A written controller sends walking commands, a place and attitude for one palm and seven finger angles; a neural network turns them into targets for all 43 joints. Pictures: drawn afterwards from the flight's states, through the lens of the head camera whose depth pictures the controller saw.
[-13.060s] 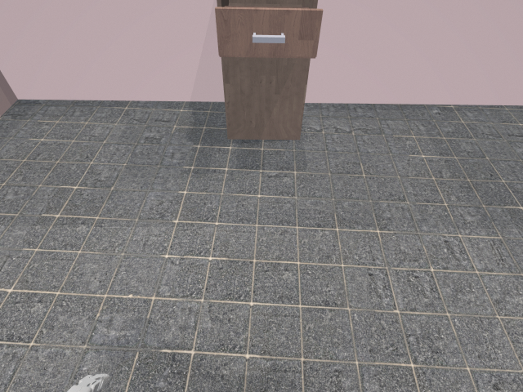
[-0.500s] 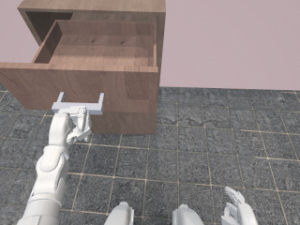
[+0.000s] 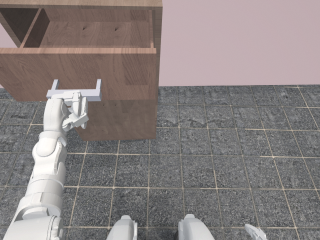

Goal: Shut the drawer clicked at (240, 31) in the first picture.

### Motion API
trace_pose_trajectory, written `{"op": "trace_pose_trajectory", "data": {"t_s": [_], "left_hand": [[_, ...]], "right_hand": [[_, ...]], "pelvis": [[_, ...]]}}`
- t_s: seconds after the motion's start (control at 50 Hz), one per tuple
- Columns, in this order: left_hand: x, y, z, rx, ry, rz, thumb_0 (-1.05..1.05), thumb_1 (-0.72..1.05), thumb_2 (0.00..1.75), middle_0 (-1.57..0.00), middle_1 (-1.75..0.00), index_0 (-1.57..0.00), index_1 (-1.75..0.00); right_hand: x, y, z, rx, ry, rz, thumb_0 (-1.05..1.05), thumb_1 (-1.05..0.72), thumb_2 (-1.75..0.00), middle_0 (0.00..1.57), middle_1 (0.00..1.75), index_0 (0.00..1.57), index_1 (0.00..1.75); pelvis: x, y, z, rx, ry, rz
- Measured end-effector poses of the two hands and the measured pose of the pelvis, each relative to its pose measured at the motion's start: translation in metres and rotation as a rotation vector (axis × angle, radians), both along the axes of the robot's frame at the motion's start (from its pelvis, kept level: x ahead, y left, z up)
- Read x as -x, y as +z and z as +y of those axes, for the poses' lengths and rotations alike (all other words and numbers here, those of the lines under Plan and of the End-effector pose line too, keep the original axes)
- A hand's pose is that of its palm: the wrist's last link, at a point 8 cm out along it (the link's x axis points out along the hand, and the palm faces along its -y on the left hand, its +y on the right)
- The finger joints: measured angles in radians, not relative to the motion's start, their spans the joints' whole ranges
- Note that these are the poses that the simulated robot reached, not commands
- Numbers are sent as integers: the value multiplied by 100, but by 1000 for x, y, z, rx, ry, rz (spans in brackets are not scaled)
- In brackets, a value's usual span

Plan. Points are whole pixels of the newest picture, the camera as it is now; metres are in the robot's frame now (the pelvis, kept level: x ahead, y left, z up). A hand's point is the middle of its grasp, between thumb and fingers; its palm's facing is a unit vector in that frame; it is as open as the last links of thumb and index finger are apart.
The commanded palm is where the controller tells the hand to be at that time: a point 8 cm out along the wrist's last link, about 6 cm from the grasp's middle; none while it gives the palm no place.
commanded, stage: push the drawer shut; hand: left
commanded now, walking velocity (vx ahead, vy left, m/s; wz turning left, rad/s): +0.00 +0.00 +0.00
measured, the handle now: (76, 89) +0.48 +0.22 +0.06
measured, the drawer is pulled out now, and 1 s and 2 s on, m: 0.18 0.07 0.00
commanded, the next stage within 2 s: pull the fist back off the drawer in 1.86 s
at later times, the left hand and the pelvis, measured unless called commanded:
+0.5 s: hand (86, 98) +0.45 +0.19 +0.05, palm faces +0.02 -1.00 -0.03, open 2.9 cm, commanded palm +0.44 +0.23 +0.06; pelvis -0.01 +0.00 -0.01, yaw +0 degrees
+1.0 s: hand (91, 79) +0.51 +0.19 +0.06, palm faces +0.03 -1.00 -0.03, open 3.1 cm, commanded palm +0.51 +0.23 +0.06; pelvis -0.01 +0.00 -0.02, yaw -1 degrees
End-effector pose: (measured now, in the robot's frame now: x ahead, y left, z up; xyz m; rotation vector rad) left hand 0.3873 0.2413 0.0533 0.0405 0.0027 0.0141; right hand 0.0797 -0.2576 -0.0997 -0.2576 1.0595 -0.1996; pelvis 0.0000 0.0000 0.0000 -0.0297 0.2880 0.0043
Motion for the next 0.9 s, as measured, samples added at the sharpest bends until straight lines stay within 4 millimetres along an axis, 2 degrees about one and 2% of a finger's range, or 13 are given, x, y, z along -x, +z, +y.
{"op": "trace_pose_trajectory", "data": {"t_s": [0.4, 0.9], "left_hand": [[-33, 0, 2, 6, 8, -5, -5, 69, 88, -140, -160, -140, -160], [-93, 5, -1, 5, 14, 4, 0, 73, 90, -140, -160, -140, -160]], "right_hand": [[14, -9, 2, 2, -4, 72, 1, -91, -90, 20, 30, 20, 30], [83, -15, -6, 30, -79, 244, 1, -91, -89, 20, 30, 20, 30]], "pelvis": [[4, -6, 1, 7, 4, 26], [13, -18, 0, 21, -7, 98]]}}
